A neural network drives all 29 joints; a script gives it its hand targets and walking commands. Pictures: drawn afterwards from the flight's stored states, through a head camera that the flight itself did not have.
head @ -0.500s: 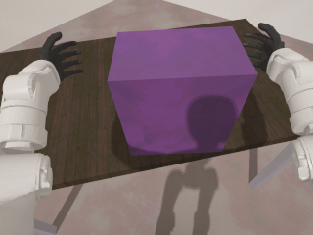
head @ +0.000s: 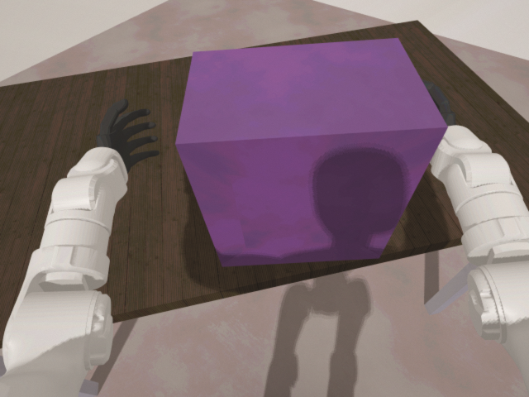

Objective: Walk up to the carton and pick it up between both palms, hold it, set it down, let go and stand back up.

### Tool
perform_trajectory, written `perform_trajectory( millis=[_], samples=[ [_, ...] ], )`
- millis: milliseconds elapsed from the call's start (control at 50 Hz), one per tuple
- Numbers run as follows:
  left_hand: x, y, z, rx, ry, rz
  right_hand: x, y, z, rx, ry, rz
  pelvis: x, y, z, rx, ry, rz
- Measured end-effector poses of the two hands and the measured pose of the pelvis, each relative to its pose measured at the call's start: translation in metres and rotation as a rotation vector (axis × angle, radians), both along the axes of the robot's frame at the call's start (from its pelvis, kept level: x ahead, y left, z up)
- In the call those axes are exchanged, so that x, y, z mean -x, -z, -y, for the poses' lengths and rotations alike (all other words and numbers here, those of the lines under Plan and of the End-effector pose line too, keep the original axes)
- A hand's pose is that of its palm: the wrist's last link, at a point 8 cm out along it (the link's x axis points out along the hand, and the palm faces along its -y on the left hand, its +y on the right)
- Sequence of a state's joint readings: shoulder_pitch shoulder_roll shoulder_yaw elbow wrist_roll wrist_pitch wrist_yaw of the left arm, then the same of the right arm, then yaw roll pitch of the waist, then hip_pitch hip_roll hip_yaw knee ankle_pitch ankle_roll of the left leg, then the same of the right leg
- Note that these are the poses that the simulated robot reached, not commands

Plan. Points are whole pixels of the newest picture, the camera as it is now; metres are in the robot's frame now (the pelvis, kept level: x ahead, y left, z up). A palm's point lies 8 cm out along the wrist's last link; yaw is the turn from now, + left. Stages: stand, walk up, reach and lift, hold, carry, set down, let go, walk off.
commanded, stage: reach and lift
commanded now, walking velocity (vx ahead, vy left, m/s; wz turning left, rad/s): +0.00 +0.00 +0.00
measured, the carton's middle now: (298, 168) +0.43 -0.04 +0.10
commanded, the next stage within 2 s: none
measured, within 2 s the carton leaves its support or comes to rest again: neither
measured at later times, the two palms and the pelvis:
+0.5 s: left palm (134, 147) +0.44 +0.19 +0.15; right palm (426, 134) +0.44 -0.22 +0.14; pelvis -0.01 +0.01 +0.00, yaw -1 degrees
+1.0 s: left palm (150, 149) +0.45 +0.17 +0.15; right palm (421, 134) +0.44 -0.21 +0.14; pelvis -0.01 -0.01 +0.00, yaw -2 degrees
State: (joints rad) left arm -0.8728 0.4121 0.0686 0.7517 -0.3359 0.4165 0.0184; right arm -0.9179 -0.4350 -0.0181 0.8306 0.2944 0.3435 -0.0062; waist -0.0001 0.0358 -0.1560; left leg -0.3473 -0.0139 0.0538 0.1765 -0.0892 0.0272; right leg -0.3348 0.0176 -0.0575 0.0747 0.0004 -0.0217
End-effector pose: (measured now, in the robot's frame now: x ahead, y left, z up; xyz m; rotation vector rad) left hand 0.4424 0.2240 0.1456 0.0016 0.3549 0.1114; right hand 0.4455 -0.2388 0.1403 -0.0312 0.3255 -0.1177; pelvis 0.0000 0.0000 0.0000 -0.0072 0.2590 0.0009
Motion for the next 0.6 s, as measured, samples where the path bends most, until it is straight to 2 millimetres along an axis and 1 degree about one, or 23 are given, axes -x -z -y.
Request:
perform_trajectory(
  millis=[60, 140, 340, 600],
  samples=[
    [-0.004, 0.0, 0.0, -0.011, 0.003, 0.015, -0.001, 0.003, -0.006, 0.0, 0.005, 0.012, -0.001, 0.001, -0.002, 0.0, 0.0, -0.022],
    [-0.007, -0.006, 0.003, -0.022, 0.013, 0.028, -0.003, 0.003, -0.013, -0.004, 0.003, 0.012, -0.002, 0.001, -0.005, 0.001, 0.0, -0.029],
    [-0.003, -0.011, 0.01, -0.024, 0.027, 0.03, 0.0, -0.004, -0.016, -0.003, 0.006, 0.018, 0.0, 0.0, -0.008, 0.002, 0.008, 0.002],
    [-0.004, -0.006, 0.044, -0.027, 0.029, 0.045, 0.007, -0.004, -0.021, 0.004, 0.032, 0.022, 0.01, 0.0, -0.003, -0.004, 0.026, 0.002]
  ],
)
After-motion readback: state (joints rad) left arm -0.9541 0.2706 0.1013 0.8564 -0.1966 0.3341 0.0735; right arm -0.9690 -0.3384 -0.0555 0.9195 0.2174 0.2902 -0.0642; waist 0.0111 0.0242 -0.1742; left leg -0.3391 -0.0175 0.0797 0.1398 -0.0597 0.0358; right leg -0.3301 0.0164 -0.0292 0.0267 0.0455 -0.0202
